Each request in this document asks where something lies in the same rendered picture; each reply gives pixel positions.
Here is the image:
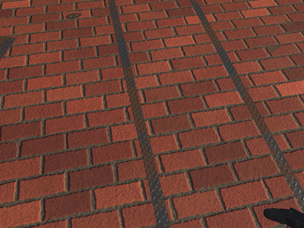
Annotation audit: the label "robot right hand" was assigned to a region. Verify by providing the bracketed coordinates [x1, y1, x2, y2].
[263, 207, 304, 228]

